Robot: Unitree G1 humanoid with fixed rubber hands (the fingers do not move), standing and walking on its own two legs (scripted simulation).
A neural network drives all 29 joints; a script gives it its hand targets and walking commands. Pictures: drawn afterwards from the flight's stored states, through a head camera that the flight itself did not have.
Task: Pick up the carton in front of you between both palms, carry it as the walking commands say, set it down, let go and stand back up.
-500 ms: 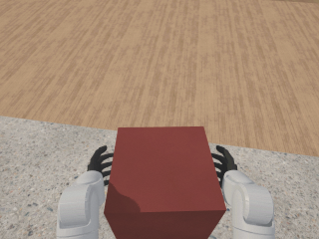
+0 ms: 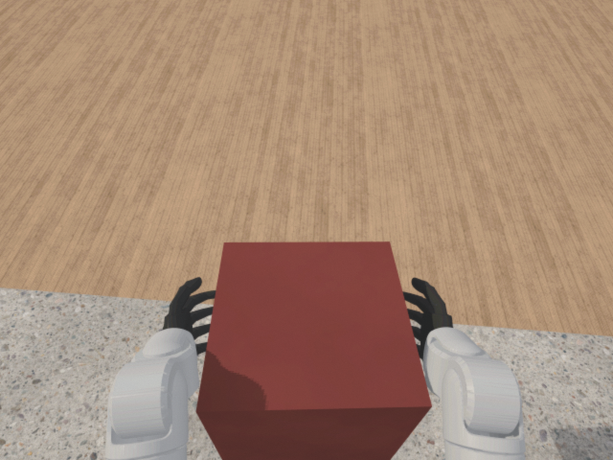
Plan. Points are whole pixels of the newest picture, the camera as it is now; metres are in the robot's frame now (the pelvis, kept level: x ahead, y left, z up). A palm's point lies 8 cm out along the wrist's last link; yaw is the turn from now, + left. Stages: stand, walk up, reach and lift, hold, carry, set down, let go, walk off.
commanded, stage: carry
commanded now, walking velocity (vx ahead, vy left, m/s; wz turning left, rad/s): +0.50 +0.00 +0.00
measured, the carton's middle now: (307, 361) +0.27 -0.01 +0.00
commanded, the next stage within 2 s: none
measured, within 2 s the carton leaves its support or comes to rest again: neither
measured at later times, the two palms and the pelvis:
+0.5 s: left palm (219, 164) +0.60 +0.13 +0.07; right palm (382, 162) +0.62 -0.17 +0.07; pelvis +0.34 -0.03 +0.00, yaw +3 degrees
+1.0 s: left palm (210, 31) +1.05 +0.19 +0.14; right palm (332, 35) +1.04 -0.11 +0.14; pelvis +0.66 +0.04 -0.01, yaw +1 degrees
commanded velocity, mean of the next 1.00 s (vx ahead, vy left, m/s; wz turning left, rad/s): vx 0.50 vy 0.00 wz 0.00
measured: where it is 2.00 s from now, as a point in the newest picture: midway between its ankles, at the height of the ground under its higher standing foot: (268, 204)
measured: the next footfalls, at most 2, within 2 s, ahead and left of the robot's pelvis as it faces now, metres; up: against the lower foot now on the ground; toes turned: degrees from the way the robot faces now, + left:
right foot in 0.20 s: +0.35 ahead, -0.11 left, +0.00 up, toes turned -11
left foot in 0.70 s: +0.68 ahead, +0.10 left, +0.00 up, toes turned +13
